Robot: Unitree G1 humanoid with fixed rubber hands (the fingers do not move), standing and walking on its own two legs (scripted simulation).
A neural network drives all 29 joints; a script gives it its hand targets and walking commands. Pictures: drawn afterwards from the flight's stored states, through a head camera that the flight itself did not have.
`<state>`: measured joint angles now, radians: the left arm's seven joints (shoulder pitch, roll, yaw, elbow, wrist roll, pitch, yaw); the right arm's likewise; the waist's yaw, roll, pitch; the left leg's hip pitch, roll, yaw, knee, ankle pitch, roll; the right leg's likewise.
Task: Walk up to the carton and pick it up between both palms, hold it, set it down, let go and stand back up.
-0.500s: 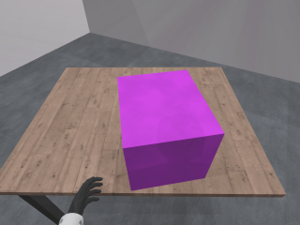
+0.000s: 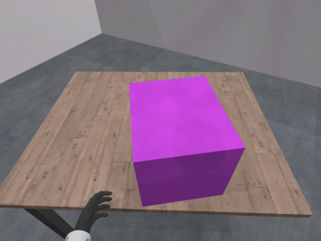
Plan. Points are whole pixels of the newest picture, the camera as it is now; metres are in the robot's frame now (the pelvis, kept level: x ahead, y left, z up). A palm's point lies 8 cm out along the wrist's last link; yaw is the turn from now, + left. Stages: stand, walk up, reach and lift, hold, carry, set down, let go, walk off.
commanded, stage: stand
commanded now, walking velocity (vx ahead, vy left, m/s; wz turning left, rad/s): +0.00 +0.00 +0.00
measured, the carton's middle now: (175, 138) +0.43 -0.05 +0.02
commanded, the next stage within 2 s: none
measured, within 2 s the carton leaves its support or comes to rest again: neither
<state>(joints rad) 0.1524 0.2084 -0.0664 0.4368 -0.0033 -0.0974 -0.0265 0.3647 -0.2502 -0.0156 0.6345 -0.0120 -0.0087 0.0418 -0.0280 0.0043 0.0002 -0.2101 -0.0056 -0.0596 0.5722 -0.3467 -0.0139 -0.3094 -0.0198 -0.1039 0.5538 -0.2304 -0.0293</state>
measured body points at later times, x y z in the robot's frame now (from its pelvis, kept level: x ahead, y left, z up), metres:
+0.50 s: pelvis +0.00 +0.00 +0.00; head +0.00 +0.00 +0.45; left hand +0.23 +0.19 -0.04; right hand +0.10 -0.26 -0.11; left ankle -0.02 +0.13 -0.73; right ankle +0.04 -0.10 -0.73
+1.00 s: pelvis +0.00 -0.01 +0.00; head +0.00 +0.00 +0.45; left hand +0.23 +0.19 -0.04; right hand +0.11 -0.26 -0.11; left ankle -0.02 +0.13 -0.73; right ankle +0.04 -0.10 -0.73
